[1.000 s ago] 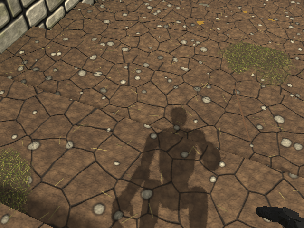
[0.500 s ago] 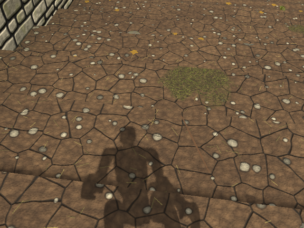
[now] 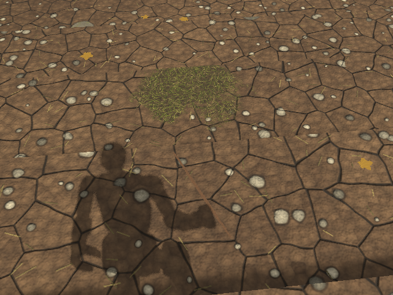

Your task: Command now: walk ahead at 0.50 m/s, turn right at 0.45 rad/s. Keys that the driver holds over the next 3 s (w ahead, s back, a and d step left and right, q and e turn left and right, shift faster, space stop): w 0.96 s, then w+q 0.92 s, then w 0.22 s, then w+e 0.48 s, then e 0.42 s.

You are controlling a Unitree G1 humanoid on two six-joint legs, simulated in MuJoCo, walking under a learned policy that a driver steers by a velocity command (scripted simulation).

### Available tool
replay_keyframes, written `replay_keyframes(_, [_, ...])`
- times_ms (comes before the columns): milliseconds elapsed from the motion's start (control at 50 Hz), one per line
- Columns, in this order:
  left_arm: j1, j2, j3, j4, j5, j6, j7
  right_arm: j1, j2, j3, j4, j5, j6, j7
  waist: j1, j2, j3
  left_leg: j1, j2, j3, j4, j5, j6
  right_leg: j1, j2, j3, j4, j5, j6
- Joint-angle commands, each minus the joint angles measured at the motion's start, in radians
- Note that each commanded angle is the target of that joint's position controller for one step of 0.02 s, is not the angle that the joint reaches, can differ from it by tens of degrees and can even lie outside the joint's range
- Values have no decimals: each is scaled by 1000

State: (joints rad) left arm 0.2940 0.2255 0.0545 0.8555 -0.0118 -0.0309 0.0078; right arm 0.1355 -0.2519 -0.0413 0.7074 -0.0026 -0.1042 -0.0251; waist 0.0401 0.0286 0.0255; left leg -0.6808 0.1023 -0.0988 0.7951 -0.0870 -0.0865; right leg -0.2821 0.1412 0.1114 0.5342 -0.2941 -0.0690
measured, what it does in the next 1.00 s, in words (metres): goes down: left foot, then right foot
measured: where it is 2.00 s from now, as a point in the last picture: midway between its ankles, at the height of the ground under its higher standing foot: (194, 177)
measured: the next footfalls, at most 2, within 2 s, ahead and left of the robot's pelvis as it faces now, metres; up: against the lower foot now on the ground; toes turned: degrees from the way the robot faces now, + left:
left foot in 0.10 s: +0.23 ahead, +0.15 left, +0.00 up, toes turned -3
right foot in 0.60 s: +0.39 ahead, -0.13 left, +0.00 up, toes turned -5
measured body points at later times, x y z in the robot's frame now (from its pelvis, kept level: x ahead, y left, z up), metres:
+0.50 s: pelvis +0.25 +0.03 +0.01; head +0.27 +0.04 +0.46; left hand +0.46 +0.26 -0.08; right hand +0.23 -0.25 -0.11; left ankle +0.19 +0.15 -0.73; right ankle +0.36 -0.13 -0.68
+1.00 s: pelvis +0.51 -0.01 -0.04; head +0.53 -0.02 +0.41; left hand +0.47 +0.26 -0.16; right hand +0.74 -0.25 -0.12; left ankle +0.69 +0.11 -0.75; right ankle +0.35 -0.12 -0.73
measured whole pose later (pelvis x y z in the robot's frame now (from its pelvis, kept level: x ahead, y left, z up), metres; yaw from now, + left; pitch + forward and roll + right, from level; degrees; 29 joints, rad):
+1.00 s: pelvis +0.51 -0.01 -0.04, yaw -4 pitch +3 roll -2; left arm 0.51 0.23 0.05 0.88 -0.02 -0.07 0.03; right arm 0.03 -0.26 -0.06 0.70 0.01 -0.08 0.10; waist 0.09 0.06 -0.03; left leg -0.60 0.04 -0.04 0.51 0.45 0.10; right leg -0.14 0.02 -0.02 0.74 -0.65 0.00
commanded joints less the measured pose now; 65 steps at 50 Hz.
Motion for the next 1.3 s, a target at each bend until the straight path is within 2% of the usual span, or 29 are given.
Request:
replay_keyframes(20, [-8,156,40,-59,-17,-9,14,59,-90,-28,-43,10,-1,17,-29,-112,-103,285,-53,53,-145,87,36,-74,-264,207,-137,235,-171])
replay_keyframes(100, [35,131,31,-61,-2,10,11,114,-137,-56,-57,-5,-11,30,-74,-106,-58,407,-47,48,-246,35,143,-13,-217,233,5,106,-93])
replay_keyframes(120, [95,82,16,-68,3,0,4,205,-203,-76,-47,-9,-16,31,-78,64,-123,621,80,-104,-255,19,220,-150,-120,140,246,14,-47])
replay_keyframes(140, [147,65,7,-77,-26,-11,6,351,-251,-99,8,-10,-3,38,-112,349,-226,809,245,-535,-433,-334,355,-375,-25,-5,596,-219,8])
replay_keyframes(160, [98,133,21,-80,-23,-19,3,368,-191,-79,5,5,-5,45,-126,262,-150,818,281,-708,-517,-554,355,-532,-55,49,735,-291,3])
replay_keyframes(200, [-49,151,30,-111,-14,-15,1,266,-148,-63,-19,1,5,42,-116,50,-13,658,223,-491,-516,-452,306,-562,-127,22,754,-130,3])
replay_keyframes(280, [-48,123,33,-115,-5,-9,-5,177,-107,-50,-13,-3,4,41,-52,93,-33,511,119,-245,-574,-170,287,-399,-220,-20,522,-5,26])
replay_keyframes(420, [-221,65,8,-167,10,-28,-20,221,-177,-71,66,9,20,26,-81,68,-76,506,81,-14,-586,183,284,-250,-190,-96,162,293,70])
replay_keyframes(480, [-162,113,29,-133,11,-32,-37,262,-153,-68,91,6,16,27,-68,59,-104,537,133,-13,-516,204,307,-221,-199,-91,319,391,48])
replay_keyframes(540, [-247,104,24,-182,1,-41,-55,247,-159,-68,93,31,32,31,-75,82,8,619,162,-62,-450,221,295,-348,-217,-78,196,128,-3])
replay_keyframes(580, [-74,145,52,-128,1,-51,-66,200,-167,-67,74,16,37,31,22,87,-94,515,125,-1,-250,488,278,-18,-132,-194,202,154,-25])
replay_keyframes(600, [148,180,76,-56,4,-55,-64,136,-162,-63,58,30,30,29,136,43,-159,368,60,52,-8,532,243,246,-116,-204,126,226,-52])
replay_keyframes(620, [223,269,94,-48,16,-58,-52,171,-116,-50,40,38,15,26,132,-167,-188,144,-43,86,374,119,171,406,-338,112,-67,213,-160])
replay_keyframes(640, [147,227,60,-87,-5,-58,-54,281,-70,-41,57,17,-8,30,26,-328,-191,-54,-134,-2,572,-472,164,456,-450,361,-69,418,-235])
replay_keyframes(680, [150,193,57,-59,-39,-56,-66,164,-126,-53,-7,64,-9,31,22,-205,-76,-280,-87,-19,634,-420,173,361,-499,475,-200,87,-294])
replay_keyframes(740, [-37,123,26,-90,-2,-74,-67,114,-110,-58,-10,29,42,20,-69,-54,19,-89,20,-28,369,-280,141,25,-440,281,-244,159,-221])
replay_keyframes(780, [-11,167,40,-69,23,-80,-41,113,-80,-49,6,7,40,37,-71,-64,-18,-67,17,-2,314,-79,142,31,-407,190,-203,293,-200])
replay_keyframes(820, [75,157,36,-46,5,-95,-7,-27,-91,-51,-27,20,14,58,-34,-101,-7,-156,12,-15,107,161,160,111,-361,122,-175,208,-144])
replay_keyframes(880, [141,134,25,-32,-8,-74,30,-115,-22,-23,-48,-21,-3,108,-1,-68,-21,191,-92,107,-186,614,176,-134,-248,-30,-148,-6,-96])
replay_keyframes(1060, [257,93,16,6,-11,-17,40,-136,-38,-8,-28,27,16,117,50,-74,65,95,-3,13,-513,506,177,215,-323,5,349,100,-51])
replay_keyframes(1100, [233,117,22,19,-7,-15,22,189,-86,-41,80,-3,22,102,-112,-22,-83,565,-57,106,-525,544,223,36,-251,-108,750,283,-26])
replay_keyframes(1120, [254,103,28,16,9,-42,6,336,-122,-53,128,-3,34,94,-157,110,-184,934,35,-7,-348,800,289,-304,-151,-171,1189,-194,33])
replay_keyframes(1140, [386,66,-1,-17,5,-76,-16,355,-225,-62,140,1,42,94,-83,301,-335,1280,166,-183,-28,1062,378,-646,-161,-70,1451,-512,68])
replay_keyframes(1160, [349,150,-1,-56,-2,-100,-28,380,-204,-70,115,30,62,92,-147,229,-468,1325,200,-290,-94,809,444,-715,-207,-6,1361,-451,75])
replay_keyframes(1180, [229,122,-15,-142,-46,-114,-30,386,-287,-95,142,38,75,79,-131,211,-437,1294,272,-539,-292,160,542,-881,-192,-12,1363,-377,91])
replay_keyframes(1200, [108,137,-7,-161,-37,-105,8,286,-216,-78,109,21,78,66,-108,-16,-343,1087,260,-636,-461,-215,490,-874,-219,-54,1317,-244,90])
replay_keyframes(1220, [69,163,3,-171,-46,-103,28,161,-178,-54,56,-8,52,53,-58,-12,-257,882,299,-678,-466,-148,494,-824,-251,25,1105,-42,78])
replay_keyframes(1260, [64,157,17,-147,28,-72,46,14,-109,-34,31,5,34,48,36,-56,-58,447,148,-418,-474,201,428,-559,-290,27,766,22,136])
replay_keyframes(1300, [-19,114,12,-180,49,-72,47,37,-120,-37,29,0,28,27,12,7,-33,261,28,-254,-505,328,390,-366,-266,-32,480,103,161])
